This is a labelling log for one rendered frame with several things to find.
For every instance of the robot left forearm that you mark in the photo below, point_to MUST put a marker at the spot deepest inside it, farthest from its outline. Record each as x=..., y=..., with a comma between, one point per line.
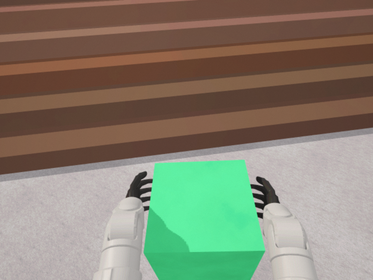
x=122, y=245

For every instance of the robot right forearm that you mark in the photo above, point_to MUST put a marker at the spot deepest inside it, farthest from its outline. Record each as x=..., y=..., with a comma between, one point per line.
x=289, y=251

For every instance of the carton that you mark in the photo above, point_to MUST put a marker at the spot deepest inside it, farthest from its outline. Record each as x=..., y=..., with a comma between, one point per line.
x=202, y=222

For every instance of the robot left hand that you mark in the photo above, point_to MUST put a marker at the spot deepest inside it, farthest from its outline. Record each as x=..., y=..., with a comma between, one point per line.
x=135, y=190

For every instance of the robot right hand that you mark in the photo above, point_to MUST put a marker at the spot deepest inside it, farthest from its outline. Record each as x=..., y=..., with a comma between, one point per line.
x=268, y=197

